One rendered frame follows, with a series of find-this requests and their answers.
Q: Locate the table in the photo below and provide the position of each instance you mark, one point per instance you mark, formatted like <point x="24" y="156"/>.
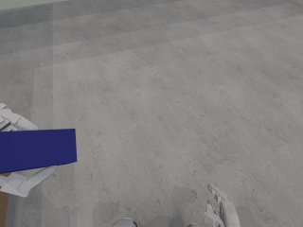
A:
<point x="4" y="200"/>

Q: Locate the robot right hand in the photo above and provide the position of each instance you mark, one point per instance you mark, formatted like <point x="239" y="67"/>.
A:
<point x="224" y="215"/>

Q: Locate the sponge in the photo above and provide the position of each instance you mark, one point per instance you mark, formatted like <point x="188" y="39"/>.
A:
<point x="25" y="150"/>

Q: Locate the robot left hand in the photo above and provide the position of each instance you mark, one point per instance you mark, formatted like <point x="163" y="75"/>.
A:
<point x="18" y="184"/>

